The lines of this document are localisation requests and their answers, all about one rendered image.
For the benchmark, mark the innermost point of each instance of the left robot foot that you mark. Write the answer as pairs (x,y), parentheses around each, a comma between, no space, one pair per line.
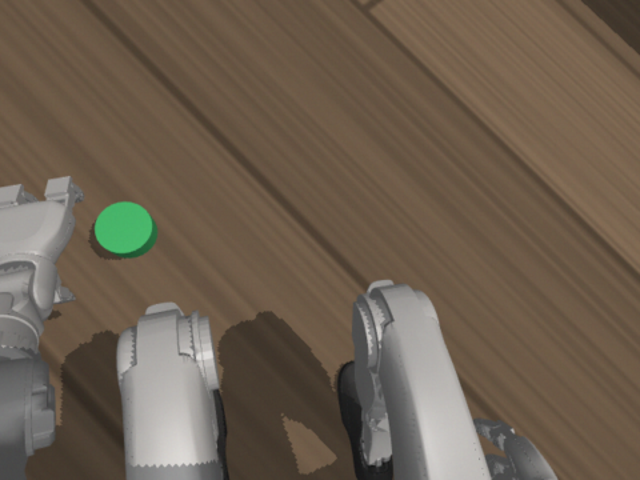
(222,434)

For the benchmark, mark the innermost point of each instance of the left robot arm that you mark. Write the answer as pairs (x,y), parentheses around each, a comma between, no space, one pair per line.
(27,399)

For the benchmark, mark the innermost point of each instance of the tin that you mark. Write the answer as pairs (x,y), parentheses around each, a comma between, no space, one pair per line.
(126,229)

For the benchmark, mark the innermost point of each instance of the right robot foot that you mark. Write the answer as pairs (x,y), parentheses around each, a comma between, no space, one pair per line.
(351,414)

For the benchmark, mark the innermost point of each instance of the left robot hand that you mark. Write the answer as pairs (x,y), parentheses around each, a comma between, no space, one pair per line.
(42,228)

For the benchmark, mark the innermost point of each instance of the right robot hand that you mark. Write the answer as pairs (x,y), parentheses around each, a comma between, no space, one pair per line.
(523,462)

